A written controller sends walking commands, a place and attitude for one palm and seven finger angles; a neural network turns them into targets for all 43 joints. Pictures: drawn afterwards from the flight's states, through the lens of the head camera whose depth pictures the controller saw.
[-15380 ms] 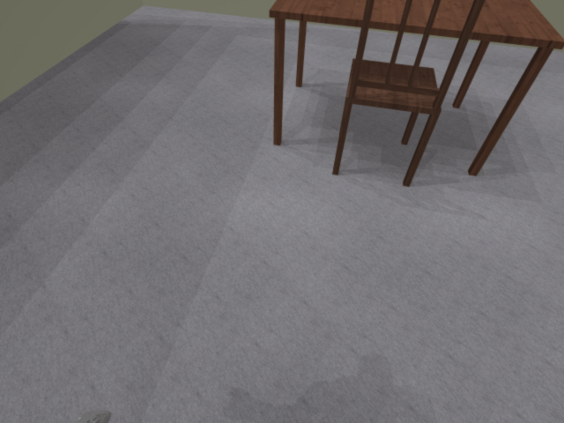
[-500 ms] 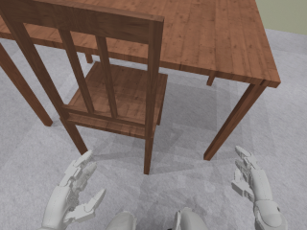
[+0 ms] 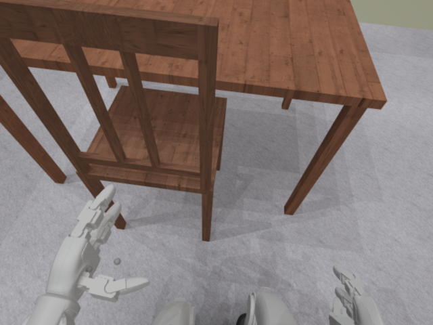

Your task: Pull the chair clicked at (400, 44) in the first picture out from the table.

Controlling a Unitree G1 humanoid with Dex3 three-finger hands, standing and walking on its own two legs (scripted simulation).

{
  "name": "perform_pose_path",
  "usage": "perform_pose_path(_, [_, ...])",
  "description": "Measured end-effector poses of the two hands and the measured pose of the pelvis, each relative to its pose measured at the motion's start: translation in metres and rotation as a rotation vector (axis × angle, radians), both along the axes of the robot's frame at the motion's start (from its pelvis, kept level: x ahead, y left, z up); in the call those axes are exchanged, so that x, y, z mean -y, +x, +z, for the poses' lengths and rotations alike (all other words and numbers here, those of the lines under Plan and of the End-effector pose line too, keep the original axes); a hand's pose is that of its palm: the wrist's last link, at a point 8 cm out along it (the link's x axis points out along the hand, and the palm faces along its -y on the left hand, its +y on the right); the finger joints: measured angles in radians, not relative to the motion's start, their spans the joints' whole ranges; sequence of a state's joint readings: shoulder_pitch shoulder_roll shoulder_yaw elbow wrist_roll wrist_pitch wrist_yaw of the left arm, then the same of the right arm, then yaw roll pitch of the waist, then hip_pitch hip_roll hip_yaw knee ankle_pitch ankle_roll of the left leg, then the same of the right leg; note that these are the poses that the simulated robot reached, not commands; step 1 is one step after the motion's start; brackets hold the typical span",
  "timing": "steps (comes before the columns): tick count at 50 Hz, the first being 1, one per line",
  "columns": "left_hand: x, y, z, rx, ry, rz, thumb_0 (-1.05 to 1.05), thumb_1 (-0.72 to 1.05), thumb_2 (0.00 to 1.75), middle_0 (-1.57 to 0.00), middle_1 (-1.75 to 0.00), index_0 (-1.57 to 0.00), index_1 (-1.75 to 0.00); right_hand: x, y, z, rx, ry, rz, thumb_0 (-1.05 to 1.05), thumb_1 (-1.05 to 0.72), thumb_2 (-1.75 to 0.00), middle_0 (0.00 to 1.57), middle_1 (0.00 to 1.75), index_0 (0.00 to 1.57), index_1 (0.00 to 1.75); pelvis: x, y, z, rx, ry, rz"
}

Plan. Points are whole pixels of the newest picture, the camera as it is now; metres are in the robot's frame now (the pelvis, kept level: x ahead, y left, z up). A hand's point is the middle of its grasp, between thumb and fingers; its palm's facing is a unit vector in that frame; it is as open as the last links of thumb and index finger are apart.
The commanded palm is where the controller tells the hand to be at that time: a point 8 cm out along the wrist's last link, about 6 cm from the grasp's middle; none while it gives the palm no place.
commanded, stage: raise the hand toward the chair's back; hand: left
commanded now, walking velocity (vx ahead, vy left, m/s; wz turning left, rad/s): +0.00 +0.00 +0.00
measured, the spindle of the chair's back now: (102, 114) +0.52 +0.28 +0.04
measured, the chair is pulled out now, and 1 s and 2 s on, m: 0.00 0.00 0.00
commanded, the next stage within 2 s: aim the fingers beside a spindle in 1.10 s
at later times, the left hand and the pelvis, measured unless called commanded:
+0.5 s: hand (105, 236) +0.25 +0.19 +0.06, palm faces -0.08 -0.99 -0.06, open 16.9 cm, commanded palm +0.23 +0.25 +0.06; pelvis +0.02 -0.01 +0.01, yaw +1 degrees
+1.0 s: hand (104, 232) +0.25 +0.19 +0.06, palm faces -0.08 -1.00 -0.06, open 16.9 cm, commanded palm +0.23 +0.25 +0.07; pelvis +0.02 -0.01 +0.02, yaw +0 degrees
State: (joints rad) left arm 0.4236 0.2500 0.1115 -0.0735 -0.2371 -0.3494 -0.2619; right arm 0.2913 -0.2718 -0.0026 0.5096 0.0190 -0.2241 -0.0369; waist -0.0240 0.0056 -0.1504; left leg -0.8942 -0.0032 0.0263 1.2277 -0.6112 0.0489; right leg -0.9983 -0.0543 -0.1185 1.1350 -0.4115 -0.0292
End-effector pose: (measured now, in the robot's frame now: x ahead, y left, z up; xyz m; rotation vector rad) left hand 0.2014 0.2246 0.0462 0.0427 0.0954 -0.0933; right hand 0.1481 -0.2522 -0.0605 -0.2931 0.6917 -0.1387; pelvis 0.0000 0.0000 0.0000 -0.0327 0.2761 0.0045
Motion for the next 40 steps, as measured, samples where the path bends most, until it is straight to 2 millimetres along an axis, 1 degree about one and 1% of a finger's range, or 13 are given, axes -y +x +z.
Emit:
perform_pose_path(3, [-0.001, 0.003, -0.001, -0.004, 0.001, -0.008, 0.00, -0.13, 0.46, -0.10, -0.13, -0.09, -0.14, 0.004, 0.014, 0.009, 0.037, -0.019, 0.003, 0.02, -0.91, -0.89, 0.20, 0.30, 0.20, 0.30, 0.000, 0.003, 0.001, 0.001, -0.002, 0.001])
perform_pose_path(6, [-0.004, 0.007, 0.002, -0.001, 0.002, -0.002, 0.00, -0.20, 0.43, -0.09, -0.12, -0.09, -0.13, 0.001, 0.029, 0.017, 0.073, -0.016, 0.014, 0.02, -0.91, -0.90, 0.20, 0.30, 0.20, 0.30, 0.001, 0.006, 0.003, 0.005, -0.005, 0.003])
perform_pose_path(11, [-0.010, 0.014, 0.007, 0.008, 0.006, 0.010, 0.00, -0.32, 0.38, -0.08, -0.10, -0.08, -0.11, -0.012, 0.050, 0.023, 0.108, 0.015, 0.054, 0.01, -0.91, -0.90, 0.20, 0.30, 0.20, 0.30, 0.003, 0.012, 0.007, 0.007, -0.009, 0.008])
perform_pose_path(16, [-0.014, 0.020, 0.012, 0.005, 0.016, 0.005, 0.00, -0.42, 0.33, -0.07, -0.09, -0.07, -0.09, -0.026, 0.060, 0.020, 0.108, 0.054, 0.088, 0.01, -0.91, -0.89, 0.20, 0.30, 0.20, 0.30, 0.004, 0.016, 0.009, 0.006, -0.010, 0.011])
perform_pose_path(19, [-0.018, 0.024, 0.012, -0.004, 0.015, 0.006, 0.00, -0.45, 0.32, -0.07, -0.08, -0.06, -0.09, -0.030, 0.061, 0.016, 0.092, 0.068, 0.098, 0.01, -0.91, -0.89, 0.20, 0.30, 0.21, 0.30, 0.005, 0.017, 0.009, 0.004, -0.010, 0.012])
perform_pose_path(23, [-0.022, 0.029, 0.013, -0.008, 0.016, 0.011, -0.01, -0.48, 0.31, -0.06, -0.08, -0.06, -0.08, -0.029, 0.056, 0.011, 0.065, 0.072, 0.097, 0.01, -0.91, -0.89, 0.20, 0.30, 0.21, 0.30, 0.007, 0.019, 0.010, 0.002, -0.010, 0.013])
perform_pose_path(28, [-0.025, 0.036, 0.016, -0.003, 0.022, 0.009, -0.01, -0.49, 0.30, -0.06, -0.08, -0.06, -0.08, -0.020, 0.046, 0.008, 0.031, 0.060, 0.075, 0.01, -0.91, -0.89, 0.20, 0.30, 0.21, 0.30, 0.008, 0.020, 0.012, 0.003, -0.009, 0.012])
perform_pose_path(33, [-0.029, 0.043, 0.018, -0.001, 0.021, 0.011, -0.01, -0.49, 0.30, -0.06, -0.08, -0.06, -0.08, -0.008, 0.036, 0.009, 0.009, 0.040, 0.046, 0.01, -0.91, -0.89, 0.20, 0.30, 0.21, 0.30, 0.009, 0.020, 0.014, 0.006, -0.007, 0.010])
perform_pose_path(40, [-0.025, 0.044, 0.018, -0.002, 0.011, 0.004, -0.01, -0.50, 0.30, -0.06, -0.08, -0.06, -0.08, 0.003, 0.027, 0.015, 0.010, 0.021, 0.021, 0.01, -0.91, -0.89, 0.20, 0.30, 0.21, 0.30, 0.010, 0.019, 0.018, 0.010, -0.003, 0.006])
